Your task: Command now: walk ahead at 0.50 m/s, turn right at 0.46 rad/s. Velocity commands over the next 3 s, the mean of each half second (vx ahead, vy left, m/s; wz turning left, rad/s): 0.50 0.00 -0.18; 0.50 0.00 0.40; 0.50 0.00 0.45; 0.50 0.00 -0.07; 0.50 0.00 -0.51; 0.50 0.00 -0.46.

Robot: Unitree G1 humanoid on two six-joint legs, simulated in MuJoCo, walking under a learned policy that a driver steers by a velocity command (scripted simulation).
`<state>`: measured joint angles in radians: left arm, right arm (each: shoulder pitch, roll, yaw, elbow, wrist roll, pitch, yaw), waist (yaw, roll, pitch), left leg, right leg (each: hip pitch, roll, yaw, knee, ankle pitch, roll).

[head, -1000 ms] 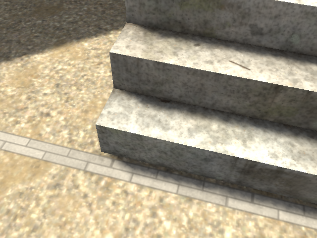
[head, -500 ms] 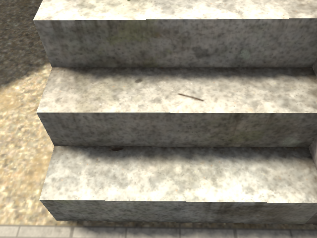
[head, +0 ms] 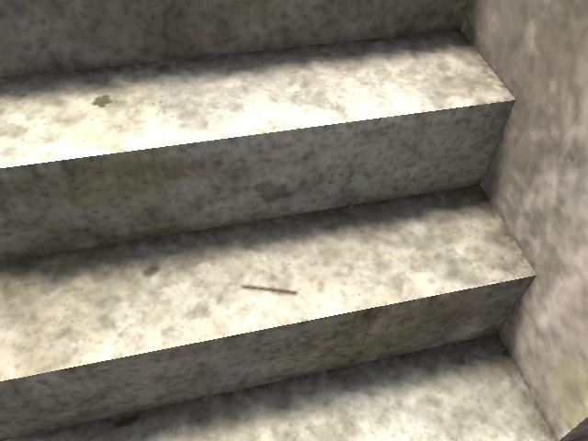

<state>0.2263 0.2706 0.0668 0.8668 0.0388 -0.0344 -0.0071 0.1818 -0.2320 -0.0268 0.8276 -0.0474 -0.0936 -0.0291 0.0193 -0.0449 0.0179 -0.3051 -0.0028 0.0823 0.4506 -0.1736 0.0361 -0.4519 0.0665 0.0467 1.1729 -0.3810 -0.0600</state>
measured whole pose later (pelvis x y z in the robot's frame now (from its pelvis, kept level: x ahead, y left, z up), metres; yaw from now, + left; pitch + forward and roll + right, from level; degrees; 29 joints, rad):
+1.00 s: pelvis +0.32 +0.08 +0.17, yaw +12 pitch +3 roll -1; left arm 0.07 0.19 -0.02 0.62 0.01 -0.06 -0.03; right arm 0.33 -0.18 -0.02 0.94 -0.08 0.00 0.03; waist 0.00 -0.04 -0.08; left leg -0.52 -0.11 -0.01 0.90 -0.44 0.09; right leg -0.99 0.04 0.15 1.88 0.00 -0.17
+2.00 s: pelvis +0.80 +0.28 +0.64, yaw +21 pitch +7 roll +2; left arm 0.13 0.22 0.01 0.84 0.00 -0.06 -0.12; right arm 0.39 -0.19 0.00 1.13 -0.10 -0.03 0.07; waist -0.02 -0.04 -0.14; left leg -0.34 0.03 0.17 0.54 -0.30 0.04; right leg -1.39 0.12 0.20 2.44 -0.11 -0.28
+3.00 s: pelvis +1.21 +0.28 +1.05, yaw -8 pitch +7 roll +4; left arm 0.14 0.28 0.02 0.99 0.03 -0.04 -0.10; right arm 0.35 -0.16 -0.01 1.10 -0.07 -0.04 0.03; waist -0.08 -0.05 -0.20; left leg -0.43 0.05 0.14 0.62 -0.31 0.02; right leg -1.17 -0.05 0.13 1.74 -0.08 -0.18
